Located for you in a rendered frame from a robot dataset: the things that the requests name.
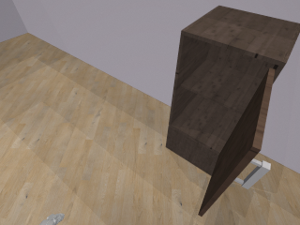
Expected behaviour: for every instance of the robot left hand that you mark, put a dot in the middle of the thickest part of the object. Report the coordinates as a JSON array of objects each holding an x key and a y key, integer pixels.
[{"x": 53, "y": 219}]

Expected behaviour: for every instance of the cupboard door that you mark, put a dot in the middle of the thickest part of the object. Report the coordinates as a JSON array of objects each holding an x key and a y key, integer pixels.
[{"x": 243, "y": 145}]

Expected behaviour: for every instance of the handle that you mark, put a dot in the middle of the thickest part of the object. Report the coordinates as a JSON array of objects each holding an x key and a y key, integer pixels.
[{"x": 262, "y": 168}]

